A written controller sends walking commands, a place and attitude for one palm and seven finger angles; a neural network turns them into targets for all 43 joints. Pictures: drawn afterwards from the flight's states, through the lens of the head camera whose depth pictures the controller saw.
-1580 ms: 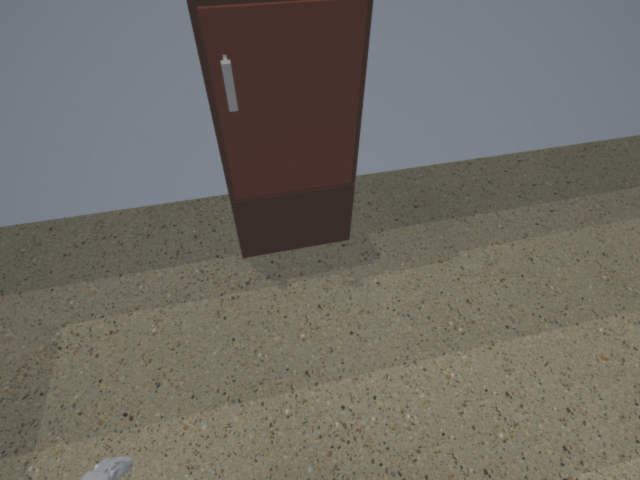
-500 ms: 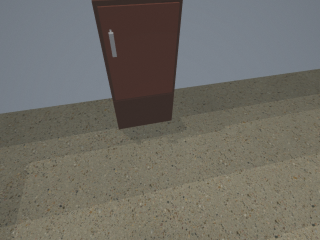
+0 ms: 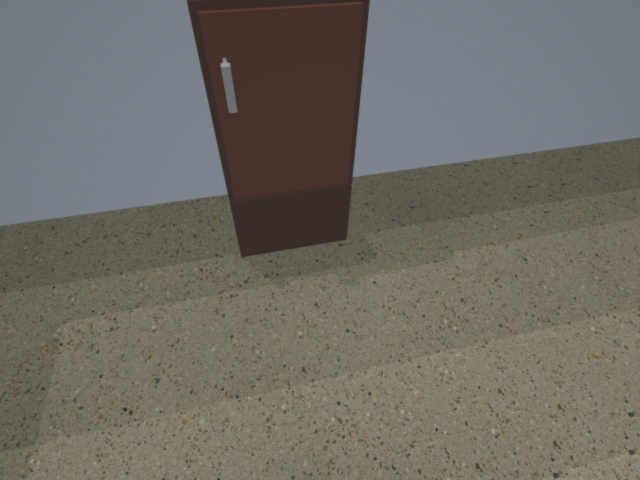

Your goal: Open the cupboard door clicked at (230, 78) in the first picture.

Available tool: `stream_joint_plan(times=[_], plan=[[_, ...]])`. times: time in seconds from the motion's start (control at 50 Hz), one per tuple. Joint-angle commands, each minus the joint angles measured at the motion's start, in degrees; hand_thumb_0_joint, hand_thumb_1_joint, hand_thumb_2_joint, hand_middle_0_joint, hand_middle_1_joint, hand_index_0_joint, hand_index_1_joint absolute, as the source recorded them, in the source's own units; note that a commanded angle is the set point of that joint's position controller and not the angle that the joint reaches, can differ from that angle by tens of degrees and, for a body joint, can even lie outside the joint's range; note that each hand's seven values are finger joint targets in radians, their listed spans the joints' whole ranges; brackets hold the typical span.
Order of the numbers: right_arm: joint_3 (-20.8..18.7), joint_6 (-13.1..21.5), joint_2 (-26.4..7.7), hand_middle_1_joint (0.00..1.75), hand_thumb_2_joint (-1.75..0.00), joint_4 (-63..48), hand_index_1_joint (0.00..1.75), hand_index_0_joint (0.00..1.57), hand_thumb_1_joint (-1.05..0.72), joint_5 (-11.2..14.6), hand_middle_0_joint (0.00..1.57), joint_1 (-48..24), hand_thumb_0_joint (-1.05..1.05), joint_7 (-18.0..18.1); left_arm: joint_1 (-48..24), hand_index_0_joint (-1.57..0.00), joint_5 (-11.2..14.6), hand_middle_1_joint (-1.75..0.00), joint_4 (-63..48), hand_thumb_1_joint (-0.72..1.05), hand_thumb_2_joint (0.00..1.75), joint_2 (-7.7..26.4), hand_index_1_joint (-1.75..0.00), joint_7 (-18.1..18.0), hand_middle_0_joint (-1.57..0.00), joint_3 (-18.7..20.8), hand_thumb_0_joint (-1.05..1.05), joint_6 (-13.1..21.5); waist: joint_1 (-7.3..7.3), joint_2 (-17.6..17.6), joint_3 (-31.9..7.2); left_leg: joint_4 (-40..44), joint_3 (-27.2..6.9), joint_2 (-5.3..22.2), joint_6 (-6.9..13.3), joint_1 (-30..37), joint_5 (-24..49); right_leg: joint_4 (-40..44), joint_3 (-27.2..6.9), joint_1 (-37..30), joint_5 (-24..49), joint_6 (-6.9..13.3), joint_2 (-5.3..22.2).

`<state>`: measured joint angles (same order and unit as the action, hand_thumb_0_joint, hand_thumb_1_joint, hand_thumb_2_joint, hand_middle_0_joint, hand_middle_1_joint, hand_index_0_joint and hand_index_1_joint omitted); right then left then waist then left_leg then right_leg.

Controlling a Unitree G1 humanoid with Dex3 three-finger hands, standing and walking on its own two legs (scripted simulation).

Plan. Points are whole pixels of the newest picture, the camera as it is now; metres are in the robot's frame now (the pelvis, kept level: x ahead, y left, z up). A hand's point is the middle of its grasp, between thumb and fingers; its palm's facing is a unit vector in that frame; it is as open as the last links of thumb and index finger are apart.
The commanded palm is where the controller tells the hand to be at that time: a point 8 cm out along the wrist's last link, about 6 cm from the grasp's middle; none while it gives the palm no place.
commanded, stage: walk to a spot facing it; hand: left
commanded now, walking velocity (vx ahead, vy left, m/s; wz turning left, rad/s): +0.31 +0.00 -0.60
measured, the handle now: (228, 85) +1.04 +0.32 -0.01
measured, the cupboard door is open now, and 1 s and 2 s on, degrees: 0 0 0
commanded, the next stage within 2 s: turn to face it in 0.62 s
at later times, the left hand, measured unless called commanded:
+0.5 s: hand out of the picture +0.11 +0.12 -0.17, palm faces -0.13 -0.97 -0.21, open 7.3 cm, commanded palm none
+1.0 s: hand (266, 360) +0.36 +0.13 -0.20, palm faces -0.14 -0.98 -0.15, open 7.3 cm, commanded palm none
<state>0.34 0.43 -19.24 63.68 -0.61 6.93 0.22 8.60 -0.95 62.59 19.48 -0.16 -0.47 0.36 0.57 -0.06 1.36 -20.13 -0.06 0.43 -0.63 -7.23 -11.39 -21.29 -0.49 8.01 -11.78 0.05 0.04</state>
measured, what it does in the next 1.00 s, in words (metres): walks ahead: left foot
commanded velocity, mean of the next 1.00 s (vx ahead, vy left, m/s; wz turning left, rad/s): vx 0.22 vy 0.00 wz -0.05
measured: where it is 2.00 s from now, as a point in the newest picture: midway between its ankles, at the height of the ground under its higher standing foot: (371, 436)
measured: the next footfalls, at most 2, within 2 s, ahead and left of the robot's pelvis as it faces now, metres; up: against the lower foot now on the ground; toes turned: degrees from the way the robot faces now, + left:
left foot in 0.84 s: +0.44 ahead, -0.03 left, +0.00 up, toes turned -8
right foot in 1.92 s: +0.46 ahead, -0.24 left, +0.00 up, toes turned +15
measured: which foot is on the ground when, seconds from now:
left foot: down 0.00-0.34, up 0.36-0.82, down 0.84-1.00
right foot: down 0.00-0.86, up 0.88-1.00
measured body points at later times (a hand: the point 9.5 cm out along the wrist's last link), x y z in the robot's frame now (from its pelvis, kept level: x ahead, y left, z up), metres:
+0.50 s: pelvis +0.11 -0.07 -0.01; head +0.12 -0.08 +0.44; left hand +0.12 +0.17 -0.16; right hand +0.07 -0.31 -0.17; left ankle +0.10 +0.08 -0.66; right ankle +0.06 -0.12 -0.75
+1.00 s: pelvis +0.32 -0.04 -0.02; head +0.35 -0.01 +0.43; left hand +0.37 +0.18 -0.19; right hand +0.34 -0.29 -0.15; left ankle +0.40 -0.03 -0.75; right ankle +0.21 -0.16 -0.65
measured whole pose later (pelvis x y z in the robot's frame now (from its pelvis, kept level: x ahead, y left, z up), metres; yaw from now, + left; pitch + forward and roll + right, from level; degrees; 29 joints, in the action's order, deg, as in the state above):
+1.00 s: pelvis +0.32 -0.04 -0.02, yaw -12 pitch -2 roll -2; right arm -2.2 2.8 -8.7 58.1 -0.3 10.9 1.8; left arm 17.3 -1.2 60.7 9.2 -2.2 2.6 1.1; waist 0.9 -1.6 3.6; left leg -30.7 6.7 -3.1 8.4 -19.2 -10.5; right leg -70.6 1.2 23.1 -24.2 -1.9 1.6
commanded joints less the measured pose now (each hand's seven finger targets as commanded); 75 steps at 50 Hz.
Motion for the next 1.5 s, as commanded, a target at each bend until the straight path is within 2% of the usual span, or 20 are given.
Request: stream_joint_plan(times=[0.0, 0.08, 0.16, 0.24, 0.28, 0.32, 0.34, 0.44, 0.68, 0.74, 0.78, 0.8, 0.84, 0.86, 0.9, 0.96, 1.14, 1.34, 1.4, 1.48], plan=[[-1.0, 0.4, -4.8, 0.3, -0.9, -2.3, 0.3, 0.2, -0.9, -0.5, 0.2, 2.6, 0.0, 0.4, 2.5, -0.2, 0.1, -0.3, -2.4, 0.9, 0.9, 4.8, -0.3, -0.4, -0.2, 1.2, 0.0, -0.5, -0.4, 0.2, -3.0, 0.3, -2.3, 6.2, 1.0, 1.3, -4.6, 2.5, -6.8, 3.2, -5.7, 1.3, 5.5], [-2.6, -0.2, -7.2, 0.3, -0.9, -4.0, 0.3, 0.2, -0.9, -0.9, 0.2, 4.8, 0.0, 0.4, 3.8, -0.2, -0.4, -0.3, -5.0, 0.9, 0.9, 5.3, -0.3, 1.0, -0.2, 2.7, 0.0, -1.5, -0.72, 1.8, 5.5, 2.6, -4.6, 8.5, 2.9, -3.9, -24.3, -1.7, -7.6, 13.0, -20.1, 2.4, 1.8], [-4.8, 1.3, -9.7, 0.3, -0.9, -5.2, 0.3, 0.2, -0.9, -0.6, 0.2, 9.5, 0.0, 0.8, 1.5, -0.2, -0.4, -0.3, -9.0, 0.9, 0.9, 1.2, -0.3, 2.0, -0.2, 3.4, 0.0, -0.8, -2.95, 10.6, 7.1, 10.5, -14.4, 20.8, 10.4, 1.9, -22.8, -25.1, 1.3, 24.5, -16.0, 0.8, 0.0], [-4.9, 2.4, -6.7, 0.3, -0.9, -5.9, 0.3, 0.2, -0.9, -0.9, 0.2, 8.4, 0.0, 0.9, 3.0, -0.2, -0.2, -0.3, -10.3, 0.9, 0.9, -1.5, -0.3, 2.7, -0.2, 4.1, 0.0, 0.3, -0.9, 7.9, 4.8, 3.7, -4.5, 20.8, 9.0, 1.9, -2.8, -20.6, 2.1, 19.1, -15.6, 0.6, 4.3], [-4.7, 2.3, -5.6, 0.3, -0.9, -6.6, 0.3, 0.2, -0.9, -0.8, 0.2, 5.1, 0.0, 0.8, 15.9, -0.2, -0.4, -0.3, -6.1, 0.9, 0.9, -1.9, -0.3, 2.8, -0.2, 4.7, 0.0, 0.8, 5.3, 2.4, -0.3, -12.4, 4.7, 14.6, 4.3, -7.8, -4.2, -8.6, 5.6, -1.1, -4.4, 1.2, 1.0], [-3.0, 2.6, 1.3, 0.3, -0.9, -11.6, 0.3, 0.2, -0.9, -0.2, 0.2, 1.1, 0.0, -0.2, 28.3, -0.2, -0.3, -0.3, -2.7, 0.9, 0.9, 8.7, -0.3, 0.7, -0.2, 6.7, 0.0, 2.2, 8.85, -24.5, -0.9, -45.8, 8.3, 1.7, -0.7, -33.9, -22.8, 10.4, -34.5, -12.6, -9.7, 8.7, 21.1], [-3.6, 2.8, -0.6, 0.3, -0.9, -11.8, 0.3, 0.2, -0.9, -0.4, 0.2, 0.5, 0.0, -0.3, 27.1, -0.2, 0.3, -0.3, -3.2, 0.9, 0.9, 7.3, -0.3, -0.1, -0.2, 6.6, 0.0, 2.4, 7.48, -15.5, -1.1, -49.0, 1.8, 4.2, 0.4, -35.3, -18.7, 10.4, -34.3, -13.3, -8.8, 11.4, 21.3], [-4.0, 2.0, 3.2, 0.3, -0.9, -7.3, 0.3, 0.2, -0.9, -1.0, 0.2, 4.2, 0.0, -0.7, 18.4, -0.2, -0.2, -0.3, -4.6, 0.9, 0.9, -1.1, -0.3, -0.4, -0.2, 4.3, 0.0, 3.8, 0.85, -0.8, 3.5, -48.2, 1.9, 7.7, -1.2, -30.9, -2.5, 9.3, -17.0, -1.4, 5.8, 9.6, 14.3], [-3.0, 2.1, 7.3, 0.3, -0.9, -11.3, 0.3, 0.2, -0.9, -0.3, 0.2, -5.9, 0.0, -1.6, 25.5, -0.2, -0.5, -0.3, 0.8, 0.9, 0.9, -5.3, -0.3, -2.3, -0.2, 2.9, 0.0, 4.7, 2.72, -5.8, 6.6, -28.5, 6.8, 5.0, -0.7, -33.3, 2.2, 6.8, -8.3, -10.6, 37.0, 9.0, 10.7], [-2.8, 2.7, 7.8, 0.3, -0.9, -10.0, 0.3, 0.2, -0.9, 0.0, 0.2, -1.8, 0.0, -1.1, 22.7, -0.2, -0.5, -0.3, 0.6, 0.9, 0.9, -3.6, -0.3, -2.7, -0.2, 3.3, 0.0, 4.7, 0.03, -6.9, 4.5, -19.4, 9.6, 0.6, 1.6, -21.5, 2.3, 1.4, -3.7, -9.9, 51.0, 7.1, 10.0], [-3.3, 3.0, 5.9, 0.3, -0.9, -5.7, 0.3, 0.2, -0.9, -0.3, 0.2, 10.8, 0.0, -0.2, 21.1, -0.2, -0.1, -0.3, 0.7, 0.9, 0.9, -2.5, -0.3, -3.0, -0.2, 3.6, 0.0, 4.7, -5.35, -6.0, -1.9, -11.4, 9.5, -2.6, 3.5, -6.1, 8.8, -13.0, 0.0, -9.1, 56.3, 4.0, 8.1], [-3.9, 2.9, 2.5, 0.3, -0.9, -3.5, 0.3, 0.2, -0.9, -0.6, 0.2, 19.2, 0.0, 0.2, 20.8, -0.2, 0.4, -0.3, 0.4, 0.9, 0.9, -2.9, -0.3, -2.9, -0.2, 3.7, 0.0, 4.5, -8.1, -1.9, -7.2, -10.9, 4.2, 1.9, 5.2, 6.2, 23.0, -24.9, 2.1, -2.8, 42.6, 2.1, 6.4], [-4.6, 2.2, -3.1, 0.3, -0.9, -2.8, 0.3, 0.2, -0.9, 0.0, 0.2, 23.3, 0.0, 1.1, 26.0, -0.2, 1.6, -0.3, -1.4, 0.9, 0.9, -7.7, -0.3, -2.7, -0.2, 2.9, 0.0, 4.0, -4.27, 12.6, -17.4, -5.8, -25.4, 24.9, 18.9, 17.6, 57.7, -57.0, 1.1, 14.8, -23.6, 0.0, -3.6], [-4.2, 1.9, -2.1, 0.3, -0.9, -3.6, 0.3, 0.2, -0.9, 0.7, 0.2, 18.7, 0.0, 1.4, 22.9, -0.2, 1.0, -0.3, -1.8, 0.9, 0.9, -6.3, -0.3, -3.0, -0.2, 2.9, 0.0, 3.1, -3.07, 8.0, -11.7, -2.0, -24.4, 23.9, 19.0, 11.0, 49.7, -58.7, -2.0, 17.0, -20.8, 0.1, -0.2], [-3.3, 2.5, 2.9, 0.3, -0.9, -5.3, 0.3, 0.2, -0.9, 0.3, 0.2, 12.2, 0.0, 1.6, 15.3, -0.2, 0.0, -0.3, -3.4, 0.9, 0.9, -6.7, -0.3, -2.2, -0.2, 3.5, 0.0, 2.3, -1.16, 4.2, -0.3, 1.6, -18.7, 18.6, 15.6, -3.4, 35.3, -56.3, -1.0, 20.0, -14.2, -1.5, 3.7], [-3.7, 2.5, 4.4, 0.3, -0.9, -7.0, 0.3, 0.2, -0.9, -0.2, 0.2, 8.8, 0.0, 1.4, 15.8, -0.2, -0.5, -0.3, -3.9, 0.9, 0.9, -8.4, -0.3, -1.6, -0.2, 4.2, 0.0, -0.5, 1.62, 2.1, 0.2, 4.0, -10.0, 12.3, 10.9, -13.5, 24.5, -49.5, 0.1, 15.1, -8.5, -2.8, 4.4], [-5.5, 0.7, 0.2, 0.3, -0.9, -8.4, 0.3, 0.2, -0.9, 0.0, 0.2, 11.9, 0.0, 1.1, 7.3, -0.2, -0.9, -0.3, -8.5, 0.9, 0.9, -3.9, -0.3, -1.7, -0.2, 6.5, 0.0, -2.6, -0.39, 5.9, -1.7, 6.1, -17.5, 8.6, -1.4, -5.5, 8.6, -45.4, -2.0, 25.9, -0.3, -5.7, 4.3], [-6.0, -0.3, -0.4, 0.3, -0.9, -8.0, 0.3, 0.2, -0.9, -0.3, 0.2, 17.1, 0.0, 2.1, 0.6, -0.2, 0.0, -0.3, -11.0, 0.9, 0.9, -1.0, -0.3, -2.2, -0.2, 6.7, 0.0, -2.9, -2.91, 6.1, -2.1, 4.4, -25.8, 8.6, -2.2, 4.3, 16.6, -39.5, -4.3, 27.6, -5.9, -5.8, 2.3], [-6.1, -0.5, -0.6, 0.3, -0.9, -8.1, 0.3, 0.2, -0.9, -0.3, 0.2, 17.1, 0.0, 2.2, -0.6, -0.2, 0.1, -0.3, -11.4, 0.9, 0.9, -0.6, -0.3, -2.2, -0.2, 6.5, 0.0, -2.8, -3.24, 4.7, -2.1, 4.2, -27.9, 8.6, 2.2, 5.6, 16.4, -37.0, -4.5, 27.0, -7.5, -5.5, 1.8], [-6.3, -0.7, -1.1, 0.3, -0.9, -8.1, 0.3, 0.2, -0.9, -0.4, 0.2, 17.0, 0.0, 2.4, 0.0, -0.2, 0.2, -0.3, -11.2, 0.9, 0.9, 0.1, -0.3, -2.4, -0.2, 6.2, 0.0, -2.9, -3.32, 4.5, -4.4, 3.6, -28.9, 8.0, -0.6, 9.2, 18.7, -35.9, -4.9, 26.6, -8.1, -5.1, 1.1]])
